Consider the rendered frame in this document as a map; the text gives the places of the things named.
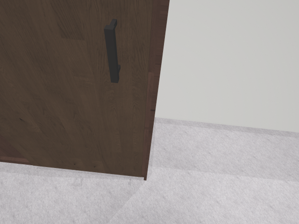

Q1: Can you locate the wardrobe door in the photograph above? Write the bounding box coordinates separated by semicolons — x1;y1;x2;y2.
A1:
0;134;25;159
0;0;153;177

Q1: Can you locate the handle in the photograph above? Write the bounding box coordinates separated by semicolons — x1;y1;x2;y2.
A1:
104;19;121;83

